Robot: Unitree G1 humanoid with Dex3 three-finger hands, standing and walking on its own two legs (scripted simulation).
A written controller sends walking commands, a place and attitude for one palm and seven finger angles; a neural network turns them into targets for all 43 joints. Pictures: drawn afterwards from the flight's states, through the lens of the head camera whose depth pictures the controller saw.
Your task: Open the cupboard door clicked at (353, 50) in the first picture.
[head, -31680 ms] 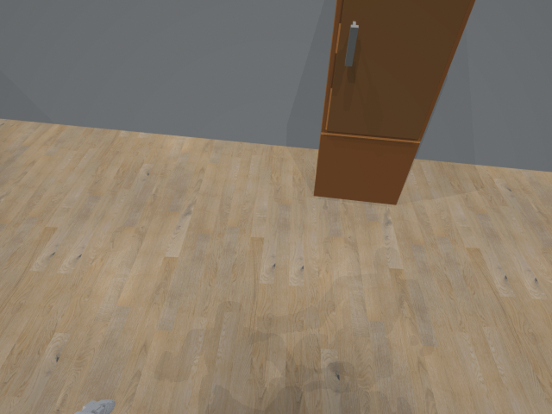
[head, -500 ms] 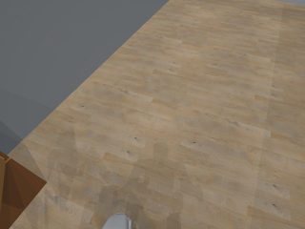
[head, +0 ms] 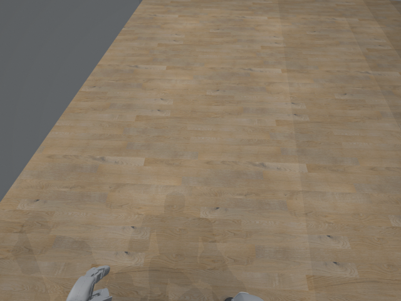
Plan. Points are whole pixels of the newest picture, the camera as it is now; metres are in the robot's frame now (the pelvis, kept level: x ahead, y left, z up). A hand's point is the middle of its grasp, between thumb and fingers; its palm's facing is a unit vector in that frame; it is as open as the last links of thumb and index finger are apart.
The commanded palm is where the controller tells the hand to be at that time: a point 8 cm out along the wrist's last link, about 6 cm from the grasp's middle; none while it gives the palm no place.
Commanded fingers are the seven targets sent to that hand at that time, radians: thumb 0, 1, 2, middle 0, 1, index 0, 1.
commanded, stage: walk to a spot facing it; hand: left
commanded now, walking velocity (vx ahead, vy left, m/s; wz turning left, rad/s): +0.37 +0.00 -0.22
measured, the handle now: out of the picture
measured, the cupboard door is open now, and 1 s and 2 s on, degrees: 47 47 47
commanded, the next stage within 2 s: turn to face it in 0.88 s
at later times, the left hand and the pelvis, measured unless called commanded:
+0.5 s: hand (127, 247) +0.26 +0.19 -0.16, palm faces -0.07 -0.98 -0.19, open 7.3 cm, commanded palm none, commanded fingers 0.00 0.90 0.90 -0.20 -0.30 -0.20 -0.30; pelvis +0.22 +0.00 +0.01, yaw -6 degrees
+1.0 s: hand (171, 182) +0.45 +0.10 -0.16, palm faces -0.03 -0.99 -0.16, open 7.3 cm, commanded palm none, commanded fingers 0.00 0.90 0.90 -0.20 -0.30 -0.20 -0.30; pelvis +0.44 -0.08 +0.01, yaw -5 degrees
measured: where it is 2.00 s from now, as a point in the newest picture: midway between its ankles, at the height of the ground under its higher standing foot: (226, 212)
